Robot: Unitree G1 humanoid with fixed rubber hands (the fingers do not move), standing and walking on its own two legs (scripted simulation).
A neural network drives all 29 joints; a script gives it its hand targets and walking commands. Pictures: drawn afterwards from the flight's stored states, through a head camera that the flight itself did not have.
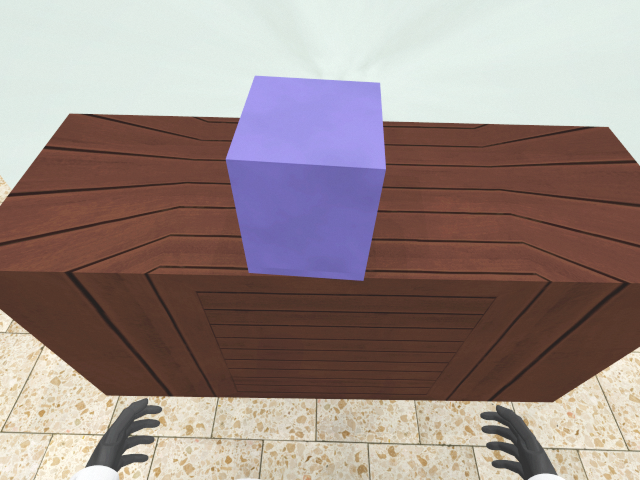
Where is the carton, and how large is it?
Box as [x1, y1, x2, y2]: [226, 76, 385, 280]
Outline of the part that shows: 255,76 226,157 226,163 248,271 258,273 363,280 385,171 379,83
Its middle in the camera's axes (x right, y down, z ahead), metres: -0.01 -0.09 +0.64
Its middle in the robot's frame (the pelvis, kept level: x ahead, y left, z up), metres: +0.54 +0.02 +0.04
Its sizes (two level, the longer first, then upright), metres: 0.210 0.200 0.250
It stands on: a pedestal, 0.67 m high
